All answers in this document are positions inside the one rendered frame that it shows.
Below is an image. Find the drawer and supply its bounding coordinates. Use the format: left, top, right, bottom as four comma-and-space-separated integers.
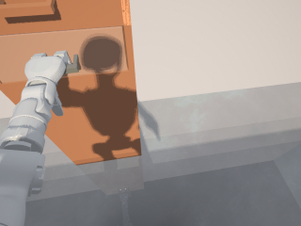
0, 25, 127, 83

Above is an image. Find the handle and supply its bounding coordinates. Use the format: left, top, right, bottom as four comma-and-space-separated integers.
0, 1, 55, 18
64, 54, 79, 74

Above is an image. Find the cabinet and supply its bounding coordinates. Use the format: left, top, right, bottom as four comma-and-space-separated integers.
0, 0, 142, 166

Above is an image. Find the robot left forearm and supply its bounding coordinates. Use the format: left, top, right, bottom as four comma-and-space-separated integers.
0, 77, 56, 154

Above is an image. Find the robot left hand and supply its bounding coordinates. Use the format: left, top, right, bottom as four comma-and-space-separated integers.
24, 50, 71, 117

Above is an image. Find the left robot upper arm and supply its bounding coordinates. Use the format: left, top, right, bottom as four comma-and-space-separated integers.
0, 149, 46, 226

